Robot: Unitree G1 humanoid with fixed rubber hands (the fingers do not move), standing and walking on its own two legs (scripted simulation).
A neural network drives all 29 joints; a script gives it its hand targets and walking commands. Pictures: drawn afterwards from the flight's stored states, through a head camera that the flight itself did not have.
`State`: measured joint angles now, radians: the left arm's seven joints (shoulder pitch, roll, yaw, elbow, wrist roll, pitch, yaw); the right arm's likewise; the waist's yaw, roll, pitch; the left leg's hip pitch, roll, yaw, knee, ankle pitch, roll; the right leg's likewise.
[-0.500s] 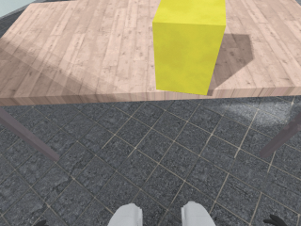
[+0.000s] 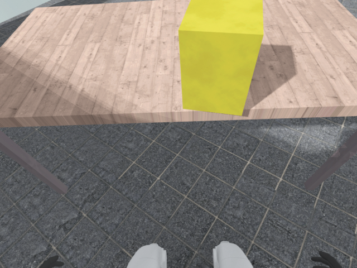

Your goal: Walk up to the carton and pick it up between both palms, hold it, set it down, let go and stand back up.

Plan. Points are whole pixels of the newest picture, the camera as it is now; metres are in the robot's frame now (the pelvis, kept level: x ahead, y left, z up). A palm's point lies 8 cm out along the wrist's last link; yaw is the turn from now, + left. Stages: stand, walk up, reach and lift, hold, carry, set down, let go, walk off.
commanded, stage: walk up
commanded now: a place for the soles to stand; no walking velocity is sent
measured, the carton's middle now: (218, 59) +0.60 -0.09 +0.12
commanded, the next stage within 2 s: none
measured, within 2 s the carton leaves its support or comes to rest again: neither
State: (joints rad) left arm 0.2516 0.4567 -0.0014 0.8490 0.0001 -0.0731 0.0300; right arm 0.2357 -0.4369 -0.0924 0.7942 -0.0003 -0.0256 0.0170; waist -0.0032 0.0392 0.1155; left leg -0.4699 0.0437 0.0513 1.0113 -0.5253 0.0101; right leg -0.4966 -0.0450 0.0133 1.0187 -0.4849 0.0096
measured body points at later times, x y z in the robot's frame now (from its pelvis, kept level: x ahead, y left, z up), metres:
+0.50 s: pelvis +0.07 -0.09 -0.01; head +0.07 -0.10 +0.44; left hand +0.18 +0.22 -0.11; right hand +0.11 -0.45 -0.10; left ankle +0.04 +0.11 -0.64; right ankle +0.16 -0.18 -0.68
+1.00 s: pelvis +0.16 -0.08 +0.04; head +0.17 -0.08 +0.49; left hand +0.25 +0.24 -0.06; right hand +0.20 -0.43 -0.05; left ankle +0.24 +0.06 -0.65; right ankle +0.16 -0.18 -0.68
